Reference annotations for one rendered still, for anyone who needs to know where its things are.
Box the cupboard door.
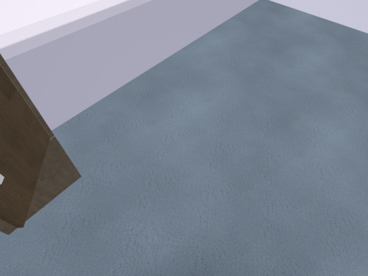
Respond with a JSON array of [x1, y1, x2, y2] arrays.
[[0, 65, 50, 228]]

